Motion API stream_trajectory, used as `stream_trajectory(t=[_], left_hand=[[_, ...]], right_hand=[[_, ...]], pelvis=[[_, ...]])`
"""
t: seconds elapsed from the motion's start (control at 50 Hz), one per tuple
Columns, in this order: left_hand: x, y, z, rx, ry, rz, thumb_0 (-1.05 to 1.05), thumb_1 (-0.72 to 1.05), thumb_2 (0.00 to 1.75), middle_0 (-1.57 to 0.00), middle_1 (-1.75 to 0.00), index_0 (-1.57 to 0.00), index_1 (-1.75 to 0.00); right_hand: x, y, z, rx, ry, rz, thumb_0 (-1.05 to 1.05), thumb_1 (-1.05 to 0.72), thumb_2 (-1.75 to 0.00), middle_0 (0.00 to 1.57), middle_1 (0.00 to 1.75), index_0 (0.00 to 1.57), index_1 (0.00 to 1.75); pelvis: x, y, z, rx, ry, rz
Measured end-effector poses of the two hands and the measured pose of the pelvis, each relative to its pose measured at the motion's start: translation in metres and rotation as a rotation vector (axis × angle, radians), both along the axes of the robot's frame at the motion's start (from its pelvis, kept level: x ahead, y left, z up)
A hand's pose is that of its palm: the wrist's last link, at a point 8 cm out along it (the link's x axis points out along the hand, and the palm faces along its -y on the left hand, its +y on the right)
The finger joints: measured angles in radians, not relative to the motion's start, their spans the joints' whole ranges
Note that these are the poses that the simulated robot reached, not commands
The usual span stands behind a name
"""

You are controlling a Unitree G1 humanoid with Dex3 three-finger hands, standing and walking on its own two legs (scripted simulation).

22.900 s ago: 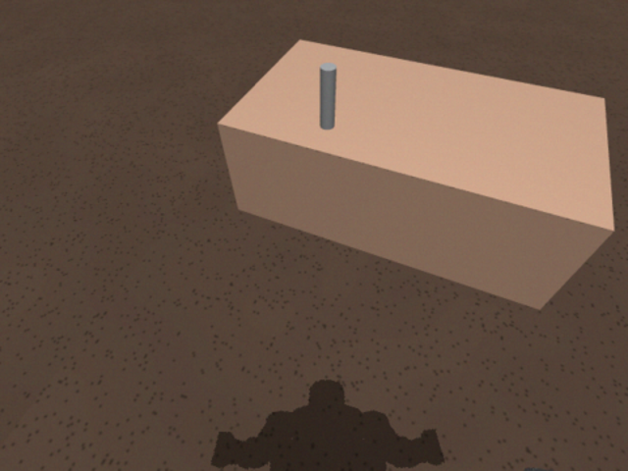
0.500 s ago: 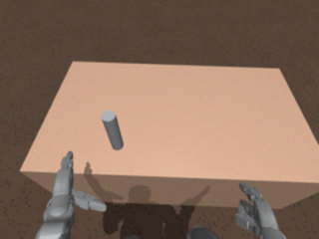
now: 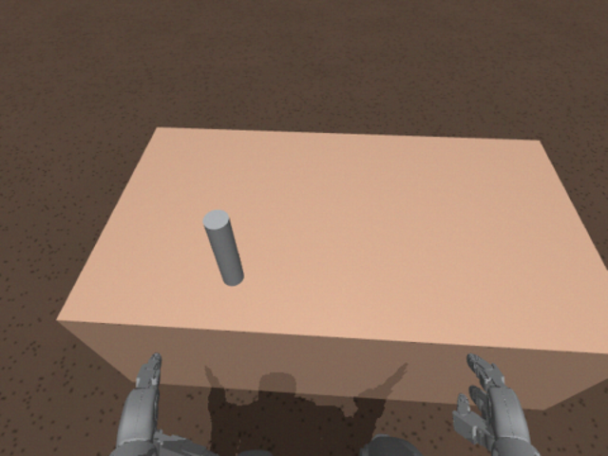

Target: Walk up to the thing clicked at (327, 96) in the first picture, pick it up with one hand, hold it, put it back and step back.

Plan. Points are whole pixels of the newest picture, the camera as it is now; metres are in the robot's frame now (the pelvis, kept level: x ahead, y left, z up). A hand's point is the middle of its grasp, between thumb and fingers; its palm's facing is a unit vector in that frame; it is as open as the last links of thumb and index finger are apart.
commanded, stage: home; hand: left
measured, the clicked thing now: (225, 251) +0.52 +0.19 -0.18
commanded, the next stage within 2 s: stand in 1.64 s
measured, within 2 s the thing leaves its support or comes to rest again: neither
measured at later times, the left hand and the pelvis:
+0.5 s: hand out of the picture +0.07 +0.27 -0.10, palm faces +0.00 -0.90 -0.43, open 17.5 cm; pelvis +0.02 +0.00 +0.03, yaw +1 degrees
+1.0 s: hand out of the picture +0.05 +0.24 -0.10, palm faces +0.02 -0.92 -0.39, open 17.5 cm; pelvis +0.01 -0.01 +0.04, yaw +1 degrees
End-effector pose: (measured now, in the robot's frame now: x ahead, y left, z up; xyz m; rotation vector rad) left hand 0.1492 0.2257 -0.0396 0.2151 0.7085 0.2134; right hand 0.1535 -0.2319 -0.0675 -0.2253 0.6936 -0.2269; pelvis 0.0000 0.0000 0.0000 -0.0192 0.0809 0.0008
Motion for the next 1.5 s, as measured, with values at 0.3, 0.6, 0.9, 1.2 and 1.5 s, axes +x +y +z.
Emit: stream_trajectory(t=[0.3,0.6,0.9,1.2,1.5], left_hand=[[-0.050,0.051,-0.029,0.100,0.269,-0.064,-0.01,-0.54,0.05,-0.06,-0.06,-0.07,-0.06],[-0.093,0.079,-0.023,0.131,0.493,0.061,-0.01,-0.57,0.04,-0.05,-0.05,-0.06,-0.05],[-0.097,0.060,-0.024,0.091,0.531,0.077,-0.01,-0.55,0.04,-0.06,-0.05,-0.06,-0.05],[-0.102,0.057,-0.025,0.085,0.567,0.094,-0.01,-0.55,0.05,-0.06,-0.05,-0.06,-0.05],[-0.088,0.054,-0.024,0.079,0.547,0.082,-0.01,-0.56,0.04,-0.05,-0.05,-0.06,-0.05]], right_hand=[[-0.035,-0.028,-0.025,-0.013,0.294,0.083,0.01,-0.88,-0.89,0.20,0.30,0.20,0.30],[-0.084,-0.048,-0.031,0.006,0.534,0.018,0.01,-0.90,-0.90,0.20,0.30,0.20,0.30],[-0.073,-0.055,-0.026,0.013,0.528,0.032,0.00,-0.90,-0.90,0.20,0.30,0.20,0.30],[-0.081,-0.072,-0.023,-0.005,0.563,0.011,0.00,-0.90,-0.90,0.20,0.30,0.20,0.30],[-0.087,-0.075,-0.023,-0.001,0.576,0.002,0.00,-0.90,-0.90,0.20,0.30,0.20,0.30]], pelvis=[[0.006,0.004,0.014,0.014,-0.089,0.005],[0.016,0.002,0.036,0.028,-0.138,0.019],[0.012,-0.008,0.044,0.026,-0.153,0.023],[0.012,-0.016,0.045,0.024,-0.150,0.021],[0.013,-0.019,0.046,0.025,-0.144,0.016]])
